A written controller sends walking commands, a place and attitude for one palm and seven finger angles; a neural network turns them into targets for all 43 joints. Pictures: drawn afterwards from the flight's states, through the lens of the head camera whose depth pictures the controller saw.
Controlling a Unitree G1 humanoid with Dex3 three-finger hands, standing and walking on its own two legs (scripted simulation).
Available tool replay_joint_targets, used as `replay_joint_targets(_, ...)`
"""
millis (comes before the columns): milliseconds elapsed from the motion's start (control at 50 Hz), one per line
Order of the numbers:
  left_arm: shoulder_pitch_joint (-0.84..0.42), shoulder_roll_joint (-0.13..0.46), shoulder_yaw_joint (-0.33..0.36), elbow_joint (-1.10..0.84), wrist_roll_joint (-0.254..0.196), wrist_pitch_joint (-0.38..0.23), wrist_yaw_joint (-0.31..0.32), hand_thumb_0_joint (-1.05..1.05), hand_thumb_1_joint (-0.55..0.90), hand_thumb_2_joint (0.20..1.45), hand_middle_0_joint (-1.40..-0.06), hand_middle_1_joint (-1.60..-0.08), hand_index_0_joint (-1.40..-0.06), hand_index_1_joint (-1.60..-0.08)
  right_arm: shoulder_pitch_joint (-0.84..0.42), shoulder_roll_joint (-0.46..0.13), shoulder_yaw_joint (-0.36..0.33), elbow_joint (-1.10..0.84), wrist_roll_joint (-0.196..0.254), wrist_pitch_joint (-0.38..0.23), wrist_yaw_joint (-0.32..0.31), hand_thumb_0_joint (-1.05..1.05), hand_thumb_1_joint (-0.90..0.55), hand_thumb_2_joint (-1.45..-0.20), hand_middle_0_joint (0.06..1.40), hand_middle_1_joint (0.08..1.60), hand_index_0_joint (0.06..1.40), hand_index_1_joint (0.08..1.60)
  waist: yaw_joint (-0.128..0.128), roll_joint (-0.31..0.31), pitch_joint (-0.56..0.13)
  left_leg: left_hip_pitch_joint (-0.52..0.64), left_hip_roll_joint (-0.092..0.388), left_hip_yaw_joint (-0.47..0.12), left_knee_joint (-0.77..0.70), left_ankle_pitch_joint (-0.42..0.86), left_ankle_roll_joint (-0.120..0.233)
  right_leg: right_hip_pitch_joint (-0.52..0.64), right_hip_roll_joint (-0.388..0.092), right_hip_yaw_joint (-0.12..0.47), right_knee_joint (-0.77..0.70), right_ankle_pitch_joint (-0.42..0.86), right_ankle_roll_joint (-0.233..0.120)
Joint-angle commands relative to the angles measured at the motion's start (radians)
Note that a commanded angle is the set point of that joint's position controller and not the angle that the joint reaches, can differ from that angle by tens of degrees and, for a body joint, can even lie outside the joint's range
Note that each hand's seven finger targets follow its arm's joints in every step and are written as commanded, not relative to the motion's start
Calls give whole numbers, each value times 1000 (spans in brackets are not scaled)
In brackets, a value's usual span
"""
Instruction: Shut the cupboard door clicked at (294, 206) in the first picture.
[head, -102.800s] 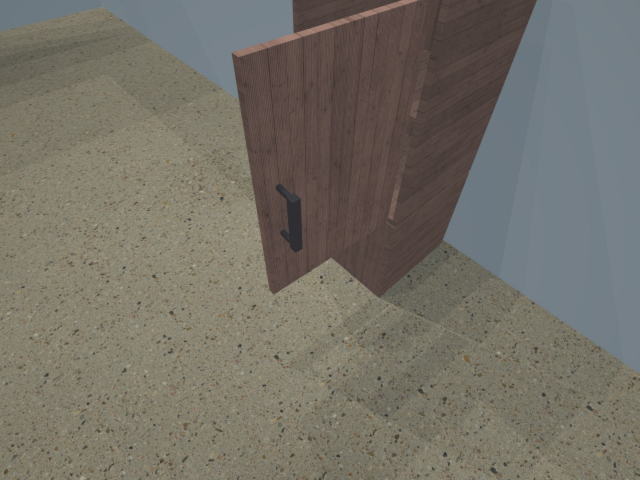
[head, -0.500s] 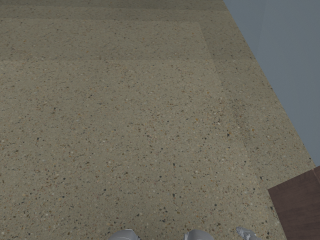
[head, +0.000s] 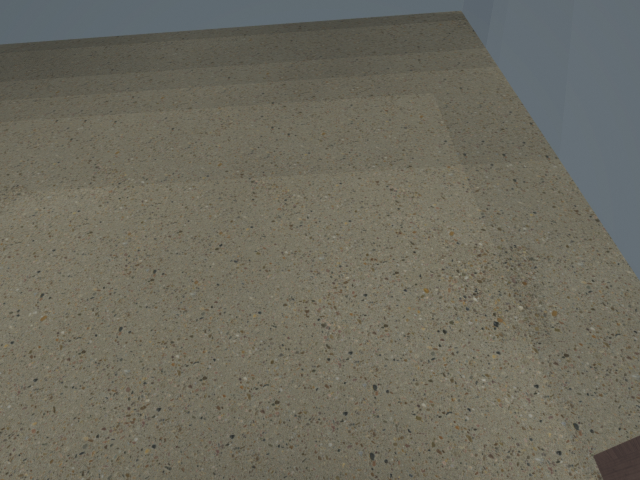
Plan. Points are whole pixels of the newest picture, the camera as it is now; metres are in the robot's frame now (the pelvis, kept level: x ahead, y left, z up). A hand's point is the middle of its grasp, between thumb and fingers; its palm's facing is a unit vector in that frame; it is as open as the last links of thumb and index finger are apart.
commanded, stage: turn to face it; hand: left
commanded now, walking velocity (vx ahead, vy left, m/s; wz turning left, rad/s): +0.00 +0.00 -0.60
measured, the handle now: out of the picture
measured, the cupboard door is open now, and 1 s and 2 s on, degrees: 0 0 0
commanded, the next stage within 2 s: none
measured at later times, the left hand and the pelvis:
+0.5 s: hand out of the picture +0.07 +0.23 -0.19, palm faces -0.12 -0.97 -0.21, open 7.3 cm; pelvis +0.01 +0.04 -0.01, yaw -14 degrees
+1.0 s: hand (261, 426) +0.22 +0.12 -0.16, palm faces -0.57 -0.77 -0.29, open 7.3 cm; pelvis -0.01 +0.02 -0.02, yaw -35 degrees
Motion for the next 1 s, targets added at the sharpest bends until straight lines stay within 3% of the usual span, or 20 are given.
replay_joint_targets(0,65,195,68,-29,-8,-20,15,0,900,900,-200,-300,-200,-300,15,-62,-25,-50,8,-10,-13,0,-900,-900,200,300,200,300,12,-132,-67,-177,33,-4,195,35,-27,225,-246,273,-146,719,-101)
replay_joint_targets(140,134,177,87,-15,-5,-7,21,0,900,900,-200,-300,-200,-300,-90,-65,-36,-94,4,3,-23,0,-900,-900,200,300,200,300,43,-155,-114,-270,43,-34,236,82,-54,295,-220,327,-136,669,-87)
replay_joint_targets(220,132,187,97,-28,2,2,20,0,900,900,-200,-300,-200,-300,-142,-67,-38,-125,5,4,-22,0,-900,-900,200,300,200,300,47,-164,-81,-256,43,-43,192,63,-52,216,-224,405,-155,493,-129)
replay_joint_targets(340,93,230,112,-54,9,14,11,0,900,900,-200,-300,-200,-300,-182,-62,-38,-167,15,-10,-20,0,-900,-900,200,300,200,300,49,-160,-62,-132,10,-38,-5,40,-35,89,-200,477,-134,393,-135)
replay_joint_targets(420,17,233,116,-83,2,23,8,0,900,900,-200,-300,-200,-300,-72,-77,-40,-153,22,-28,-29,0,-900,-900,200,300,200,300,-14,-142,-95,131,3,-41,-311,205,-25,-64,-139,479,-49,308,-60)
replay_joint_targets(440,15,202,107,-98,-6,25,6,0,900,900,-200,-300,-200,-300,-42,-114,-44,-147,18,-39,-34,0,-900,-900,200,300,200,300,-23,-64,-113,277,79,-80,-421,249,-10,-179,-57,410,15,172,-16)
replay_joint_targets(460,43,151,96,-112,-17,27,-4,0,900,900,-200,-300,-200,-300,-35,-204,-57,-159,3,-49,-38,0,-900,-900,200,300,200,300,-19,199,-121,380,319,-319,-515,286,64,-347,81,258,186,-167,39)
replay_joint_targets(480,18,166,94,-123,-7,25,-10,0,900,900,-200,-300,-200,-300,-14,-234,-64,-174,1,-40,-39,0,-900,-900,200,300,200,300,-26,252,-103,287,465,-407,-525,400,152,-334,61,119,412,-367,83)
replay_joint_targets(500,9,189,102,-136,0,32,-17,0,900,900,-200,-300,-200,-300,-47,-222,-53,-194,-11,-34,-42,0,-900,-900,200,300,200,300,-11,155,-56,162,479,-372,-524,425,206,-305,26,113,554,-347,98)
replay_joint_targets(520,32,203,113,-117,10,42,-24,0,900,900,-200,-300,-200,-300,-90,-184,-39,-204,-14,-40,-41,0,-900,-900,200,300,200,300,20,105,-34,117,417,-298,-534,416,194,-303,20,109,638,-283,106)
replay_joint_targets(540,32,202,119,-105,11,49,-32,0,900,900,-200,-300,-200,-300,-124,-181,-35,-217,-15,-40,-43,0,-900,-900,200,300,200,300,34,128,-15,81,380,-245,-525,436,178,-309,5,107,698,-247,115)
replay_joint_targets(600,27,188,111,-114,7,63,-47,0,900,900,-200,-300,-200,-300,-134,-164,-26,-222,-14,-43,-41,0,-900,-900,200,300,200,300,44,115,-4,92,307,-92,-506,473,147,-313,-17,69,723,-162,132)
replay_joint_targets(680,-47,170,96,-146,3,61,-53,0,900,900,-200,-300,-200,-300,-19,-173,-37,-182,-8,-47,-37,0,-900,-900,200,300,200,300,-1,118,-60,248,322,-34,-458,629,157,-343,-37,22,613,-143,144)
replay_joint_targets(800,-128,154,77,-174,1,57,-56,0,900,900,-200,-300,-200,-300,39,-208,-53,-145,-14,-41,-24,0,-900,-900,200,300,200,300,-33,194,-73,244,348,57,-402,712,152,-221,-35,-44,373,-173,119)
replay_joint_targets(880,-90,175,75,-166,-1,43,-51,0,900,900,-200,-300,-200,-300,22,-230,-62,-141,-10,-37,-14,0,-900,-900,200,300,200,300,-9,178,-93,183,359,90,-304,679,108,-44,-16,-66,117,-83,80)
replay_joint_targets(900,-18,192,82,-147,-2,37,-49,0,900,900,-200,-300,-200,-300,-6,-235,-64,-147,-5,-37,-12,0,-900,-900,200,300,200,300,39,135,-126,132,337,129,-212,604,65,80,-24,-59,-25,55,66)
replay_joint_targets(920,60,277,94,-122,7,22,-39,0,900,900,-200,-300,-200,-300,4,-192,-57,-159,8,-35,-4,0,-900,-900,200,300,200,300,72,-62,-173,-14,264,194,-32,416,-1,268,-157,90,-131,246,22)
replay_joint_targets(940,105,379,117,-105,12,13,-22,0,900,900,-200,-300,-200,-300,-51,-107,-32,-209,5,-32,-2,0,-900,-900,200,300,200,300,98,-350,-132,-315,95,209,215,-164,-59,345,-388,418,-130,642,-84)
replay_joint_targets(960,127,383,113,-97,-4,19,-9,0,900,900,-200,-300,-200,-300,-63,-147,-30,-210,3,-14,-16,0,-900,-900,200,300,200,300,103,-291,-141,-329,103,57,357,-185,-51,280,-431,415,-113,704,-152)
replay_joint_targets(980,81,350,109,-113,-6,27,-1,0,900,900,-200,-300,-200,-300,-67,-138,-33,-209,4,-6,-16,0,-900,-900,200,300,200,300,79,-211,-88,-363,127,16,398,-108,-47,247,-391,341,-118,622,-150)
